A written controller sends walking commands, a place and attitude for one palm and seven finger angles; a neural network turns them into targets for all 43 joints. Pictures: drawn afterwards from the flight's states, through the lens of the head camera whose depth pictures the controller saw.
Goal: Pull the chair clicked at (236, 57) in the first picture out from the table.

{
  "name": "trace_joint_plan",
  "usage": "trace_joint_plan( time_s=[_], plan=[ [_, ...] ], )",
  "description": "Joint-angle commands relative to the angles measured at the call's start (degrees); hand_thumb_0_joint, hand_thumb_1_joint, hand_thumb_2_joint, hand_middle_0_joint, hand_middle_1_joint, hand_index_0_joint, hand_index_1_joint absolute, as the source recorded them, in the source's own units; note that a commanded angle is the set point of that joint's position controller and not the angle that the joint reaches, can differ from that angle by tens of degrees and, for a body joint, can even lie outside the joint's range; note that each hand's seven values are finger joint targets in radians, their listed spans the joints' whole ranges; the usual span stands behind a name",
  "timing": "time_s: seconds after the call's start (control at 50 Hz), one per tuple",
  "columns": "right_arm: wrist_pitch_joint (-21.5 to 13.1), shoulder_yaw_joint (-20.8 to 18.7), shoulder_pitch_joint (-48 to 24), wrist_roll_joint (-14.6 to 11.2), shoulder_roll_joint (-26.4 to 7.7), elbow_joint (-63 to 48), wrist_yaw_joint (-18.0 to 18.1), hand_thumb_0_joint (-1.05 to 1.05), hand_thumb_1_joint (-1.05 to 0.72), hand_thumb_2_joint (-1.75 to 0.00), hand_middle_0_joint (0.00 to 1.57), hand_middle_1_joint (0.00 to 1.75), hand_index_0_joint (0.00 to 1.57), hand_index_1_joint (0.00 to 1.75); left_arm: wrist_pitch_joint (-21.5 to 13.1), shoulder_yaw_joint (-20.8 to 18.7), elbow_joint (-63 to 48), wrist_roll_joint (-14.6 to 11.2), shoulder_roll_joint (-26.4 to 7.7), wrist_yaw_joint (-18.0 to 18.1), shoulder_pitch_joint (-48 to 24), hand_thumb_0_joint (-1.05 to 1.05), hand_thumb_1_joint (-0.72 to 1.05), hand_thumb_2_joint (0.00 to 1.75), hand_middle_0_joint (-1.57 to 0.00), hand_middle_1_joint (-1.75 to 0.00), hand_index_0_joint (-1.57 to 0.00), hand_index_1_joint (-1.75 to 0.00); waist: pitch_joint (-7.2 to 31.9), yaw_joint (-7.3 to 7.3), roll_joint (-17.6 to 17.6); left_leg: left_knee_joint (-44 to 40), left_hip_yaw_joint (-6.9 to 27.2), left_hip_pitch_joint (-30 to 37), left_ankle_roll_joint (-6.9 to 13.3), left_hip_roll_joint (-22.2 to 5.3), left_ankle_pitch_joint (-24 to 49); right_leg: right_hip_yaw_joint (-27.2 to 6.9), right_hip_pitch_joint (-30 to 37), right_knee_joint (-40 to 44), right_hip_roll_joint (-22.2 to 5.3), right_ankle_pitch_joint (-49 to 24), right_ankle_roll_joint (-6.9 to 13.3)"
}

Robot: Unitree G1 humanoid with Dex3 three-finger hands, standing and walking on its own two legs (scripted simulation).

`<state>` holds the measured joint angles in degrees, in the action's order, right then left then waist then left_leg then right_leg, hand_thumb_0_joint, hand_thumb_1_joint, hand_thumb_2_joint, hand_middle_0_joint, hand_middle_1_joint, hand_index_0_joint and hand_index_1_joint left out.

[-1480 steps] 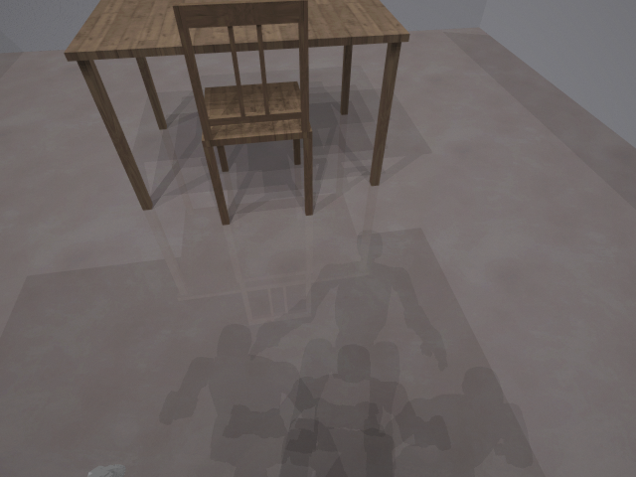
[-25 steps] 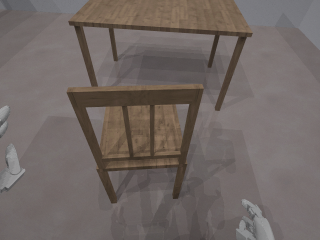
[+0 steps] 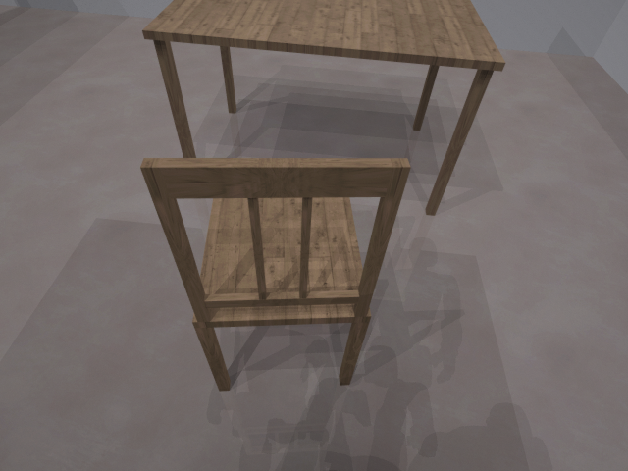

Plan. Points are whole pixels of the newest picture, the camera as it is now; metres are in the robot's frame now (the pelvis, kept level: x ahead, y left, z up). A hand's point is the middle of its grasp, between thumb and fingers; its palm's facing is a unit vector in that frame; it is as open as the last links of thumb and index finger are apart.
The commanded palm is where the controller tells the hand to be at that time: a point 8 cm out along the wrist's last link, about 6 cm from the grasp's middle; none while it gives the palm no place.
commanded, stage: let the arm hang, fingers relaxed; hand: left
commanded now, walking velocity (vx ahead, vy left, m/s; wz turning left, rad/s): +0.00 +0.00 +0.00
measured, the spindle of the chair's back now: (258, 252) +0.50 +0.12 -0.09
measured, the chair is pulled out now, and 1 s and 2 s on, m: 0.71 0.71 0.71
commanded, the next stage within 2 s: look to check the result in 0.82 s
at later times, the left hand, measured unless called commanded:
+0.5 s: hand out of the picture -0.02 +0.16 -0.17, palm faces +0.01 -0.98 -0.20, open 7.4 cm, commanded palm none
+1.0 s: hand out of the picture -0.01 +0.14 -0.17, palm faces +0.02 -0.98 -0.18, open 7.4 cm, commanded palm none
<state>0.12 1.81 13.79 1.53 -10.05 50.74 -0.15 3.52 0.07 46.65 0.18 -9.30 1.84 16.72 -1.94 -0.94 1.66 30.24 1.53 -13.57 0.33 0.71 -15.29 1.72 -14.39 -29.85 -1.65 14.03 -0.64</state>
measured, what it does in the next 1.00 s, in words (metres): stands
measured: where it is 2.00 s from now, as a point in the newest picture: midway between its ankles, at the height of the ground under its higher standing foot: outside the picture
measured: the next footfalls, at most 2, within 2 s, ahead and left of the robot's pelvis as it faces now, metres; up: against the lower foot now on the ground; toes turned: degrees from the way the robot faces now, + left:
none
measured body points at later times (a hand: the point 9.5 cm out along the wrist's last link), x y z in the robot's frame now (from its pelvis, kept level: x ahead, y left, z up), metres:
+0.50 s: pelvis -0.01 -0.01 +0.00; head +0.01 -0.02 +0.45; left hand -0.02 +0.21 -0.15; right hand -0.04 -0.21 -0.16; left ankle +0.01 +0.12 -0.73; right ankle +0.02 -0.13 -0.73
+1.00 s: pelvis -0.01 -0.02 +0.00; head +0.02 -0.03 +0.45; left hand -0.01 +0.20 -0.15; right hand -0.03 -0.23 -0.16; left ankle +0.01 +0.12 -0.73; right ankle +0.02 -0.13 -0.73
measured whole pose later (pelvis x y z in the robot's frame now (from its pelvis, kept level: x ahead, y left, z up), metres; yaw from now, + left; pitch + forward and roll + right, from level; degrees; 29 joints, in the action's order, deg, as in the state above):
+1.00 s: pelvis -0.01 -0.02 +0.00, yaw +0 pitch -1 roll +0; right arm -0.1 0.2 20.2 1.1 -6.9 60.7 2.0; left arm 0.6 0.7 60.8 0.1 -7.7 1.8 17.2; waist -3.7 -0.3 -0.8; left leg 26.6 2.1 -12.6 -1.4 -0.9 -12.9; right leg 2.3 -13.8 -26.8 0.0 12.0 1.3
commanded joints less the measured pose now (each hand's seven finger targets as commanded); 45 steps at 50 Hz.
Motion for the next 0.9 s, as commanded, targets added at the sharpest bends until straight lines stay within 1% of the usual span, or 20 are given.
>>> trace_joint_plan(
  time_s=[0.0,0.02,0.04,0.06,0.08,0.16,0.2,0.26,0.28,0.34,0.4,0.46,0.52,0.6,0.66,0.68,0.76,0.78,0.8,0.88],
  plan=[
    [-1.1,-2.5,2.7,-0.2,-6.3,-0.8,1.4,0.00,-0.90,-0.90,0.20,0.30,0.20,0.30,-3.1,-1.9,1.7,0.8,-8.5,-0.4,3.5,0.00,0.90,0.90,-0.20,-0.30,-0.20,-0.30,0.8,1.50,-11.5,-9.0,5.9,-2.3,2.5,-4.7,1.3,-4.8,3.7,7.8,-3.1,-1.5,3.7],
    [-1.0,-2.6,3.9,-0.2,-5.6,-0.2,1.4,0.00,-0.90,-0.90,0.20,0.30,0.20,0.30,-3.1,-1.5,2.9,0.7,-8.6,-0.4,3.5,0.00,0.90,0.90,-0.20,-0.30,-0.20,-0.30,0.3,1.30,-12.5,-9.7,5.9,-3.0,2.4,-4.6,-1.2,-4.6,3.7,8.1,-3.0,-0.5,3.8],
    [-0.9,-2.6,4.9,-0.2,-5.2,0.6,1.5,0.00,-0.90,-0.90,0.20,0.30,0.20,0.30,-3.2,-1.3,4.2,0.6,-8.5,-0.5,3.8,0.00,0.90,0.90,-0.20,-0.30,-0.20,-0.30,0.2,1.32,-11.5,-9.9,6.0,-3.1,2.5,-4.6,-2.2,-4.7,3.6,8.3,-3.0,-0.4,4.0],
    [-1.0,-2.6,6.0,-0.3,-5.2,1.3,1.5,0.00,-0.90,-0.90,0.20,0.30,0.20,0.30,-3.3,-1.1,5.4,0.5,-8.5,-0.5,3.8,0.00,0.90,0.90,-0.20,-0.30,-0.20,-0.30,0.4,1.20,-9.5,-9.9,5.9,-3.0,2.4,-4.8,-2.4,-4.7,3.6,8.4,-3.1,-0.5,4.0],
    [-0.7,-2.7,6.5,-0.5,-5.1,1.9,1.7,0.00,-0.90,-0.90,0.20,0.30,0.20,0.30,-3.3,-0.9,6.4,0.5,-8.2,-0.6,3.7,0.00,0.90,0.90,-0.20,-0.30,-0.20,-0.30,-1.6,1.20,-6.1,-10.0,6.3,-3.4,2.7,-4.9,-3.2,-4.6,2.5,9.6,-3.0,0.4,4.1],
    [-0.8,-2.6,10.4,-0.6,-4.7,4.5,1.8,0.00,-0.90,-0.90,0.20,0.30,0.20,0.30,-3.4,-0.3,9.7,0.2,-7.7,-0.6,4.5,0.00,0.90,0.90,-0.20,-0.30,-0.20,-0.30,-1.2,0.64,-2.3,-9.0,5.7,-2.2,2.6,-4.6,-2.0,-5.3,1.5,10.2,-3.8,1.9,4.4],
    [-0.6,-2.5,11.4,-0.6,-4.6,5.5,1.8,0.00,-0.90,-0.90,0.20,0.30,0.20,0.30,-3.3,0.0,10.9,0.1,-7.6,-0.4,5.0,0.00,0.90,0.90,-0.20,-0.30,-0.20,-0.30,-2.6,0.60,-1.4,-8.8,5.2,-2.2,2.6,-4.4,-2.6,-5.6,0.2,10.9,-3.8,3.6,4.6],
    [-0.7,-2.4,12.8,-0.6,-3.9,6.8,1.9,0.00,-0.90,-0.90,0.20,0.30,0.20,0.30,-3.4,0.0,12.2,0.0,-7.1,-0.3,5.5,0.00,0.90,0.90,-0.20,-0.30,-0.20,-0.30,-2.7,0.58,-1.8,-8.9,5.0,-2.5,2.6,-4.4,-2.5,-5.5,-0.1,10.5,-3.8,4.1,4.6],
    [-0.6,-2.3,12.7,-0.7,-3.7,7.1,1.9,0.00,-0.90,-0.90,0.20,0.30,0.20,0.30,-3.4,0.2,12.6,0.0,-7.0,-0.3,5.9,0.00,0.90,0.90,-0.20,-0.30,-0.20,-0.30,-4.2,0.79,-1.3,-8.9,4.8,-3.1,2.7,-4.2,-2.8,-5.5,-0.7,11.0,-3.7,4.7,4.7],
    [-0.8,-2.3,13.5,-0.6,-2.9,8.0,1.9,0.00,-0.90,-0.90,0.20,0.30,0.20,0.30,-3.4,0.1,13.2,0.0,-6.3,-0.1,6.0,0.00,0.90,0.90,-0.20,-0.30,-0.20,-0.30,-3.5,0.67,-1.0,-8.9,4.7,-2.6,2.7,-4.2,-1.7,-5.4,-0.7,10.3,-3.8,4.1,4.7],
    [-0.7,-2.2,13.7,-0.6,-2.2,8.5,2.0,0.00,-0.90,-0.90,0.20,0.30,0.20,0.30,-3.5,0.0,13.6,0.0,-5.7,0.1,6.2,0.00,0.90,0.90,-0.20,-0.30,-0.20,-0.30,-5.1,0.85,-0.9,-9.0,4.5,-3.7,2.7,-4.2,-1.9,-5.4,-1.0,10.4,-3.7,4.2,4.8],
    [-1.0,-2.2,13.7,-0.6,-1.4,8.9,2.1,0.00,-0.90,-0.90,0.20,0.30,0.20,0.30,-3.6,-0.2,13.5,0.1,-5.0,0.2,6.0,0.00,0.90,0.90,-0.20,-0.30,-0.20,-0.30,-3.5,0.77,-1.6,-8.9,4.3,-2.3,2.6,-4.2,0.2,-5.3,-0.5,9.6,-3.7,2.0,4.7],
    [-1.0,-2.2,13.4,-0.6,-0.7,9.0,2.2,0.00,-0.90,-0.90,0.20,0.30,0.20,0.30,-3.7,-0.3,13.1,0.1,-4.5,0.3,5.5,0.00,0.90,0.90,-0.20,-0.30,-0.20,-0.30,-4.3,0.84,-1.4,-8.7,4.2,-2.7,2.4,-4.3,1.9,-5.2,-0.3,9.5,-3.6,0.2,4.7],
    [-0.7,-2.3,12.8,-0.6,-0.2,8.9,2.3,0.00,-0.90,-0.90,0.20,0.30,0.20,0.30,-3.6,-0.4,13.2,0.2,-4.2,0.3,5.4,0.00,0.90,0.90,-0.20,-0.30,-0.20,-0.30,-6.5,0.89,-2.6,-9.2,4.0,-3.8,2.4,-4.2,-0.5,-5.6,-1.3,10.2,-3.4,2.4,4.6],
    [-0.8,-2.3,12.9,-0.6,0.0,8.8,2.3,0.00,-0.90,-0.90,0.20,0.30,0.20,0.30,-3.7,-0.7,12.8,0.2,-4.1,0.3,5.1,0.00,0.90,0.90,-0.20,-0.30,-0.20,-0.30,-4.2,0.78,-2.5,-8.8,4.0,-2.5,2.4,-4.3,0.3,-5.5,-0.5,9.9,-3.5,1.2,4.6],
    [-0.7,-2.5,12.7,-0.6,-0.1,8.6,2.3,0.00,-0.90,-0.90,0.20,0.30,0.20,0.30,-3.6,-0.6,12.7,0.2,-4.1,0.3,4.8,0.00,0.90,0.90,-0.20,-0.30,-0.20,-0.30,-5.3,0.80,-1.3,-9.0,4.1,-2.7,2.4,-4.4,-0.1,-5.2,-0.9,10.3,-3.2,1.5,4.7],
    [-1.0,-2.4,12.9,-0.6,-0.5,8.5,2.4,0.00,-0.90,-0.90,0.20,0.30,0.20,0.30,-3.7,-0.8,12.1,0.2,-4.0,0.2,4.5,0.00,0.90,0.90,-0.20,-0.30,-0.20,-0.30,-2.6,0.70,-2.0,-8.8,4.3,-1.3,2.4,-4.7,2.3,-5.1,0.4,9.5,-3.6,-0.7,4.5],
    [-0.9,-2.5,12.3,-0.6,-0.3,8.5,2.4,0.00,-0.90,-0.90,0.20,0.30,0.20,0.30,-3.6,-0.7,12.2,0.2,-4.0,0.2,4.4,0.00,0.90,0.90,-0.20,-0.30,-0.20,-0.30,-4.2,0.86,-3.1,-9.2,4.3,-1.9,2.4,-4.7,1.4,-5.0,-0.3,9.9,-3.2,0.1,4.7],
    [-0.9,-2.3,12.3,-0.5,-0.5,8.4,2.4,0.00,-0.90,-0.90,0.20,0.30,0.20,0.30,-3.6,-0.7,12.3,0.2,-4.1,0.2,4.4,0.00,0.90,0.90,-0.20,-0.30,-0.20,-0.30,-4.3,0.87,-3.2,-9.3,4.5,-2.3,2.4,-4.7,1.1,-5.1,-0.1,9.6,-3.3,0.2,4.6],
    [-0.8,-2.4,12.4,-0.6,-0.5,8.4,2.4,0.00,-0.90,-0.90,0.20,0.30,0.20,0.30,-3.7,-0.7,12.4,0.2,-4.1,0.2,4.5,0.00,0.90,0.90,-0.20,-0.30,-0.20,-0.30,-4.2,0.79,-1.4,-8.8,3.8,-1.6,2.2,-4.4,1.6,-5.3,-0.3,10.4,-3.5,0.5,4.8]
  ],
)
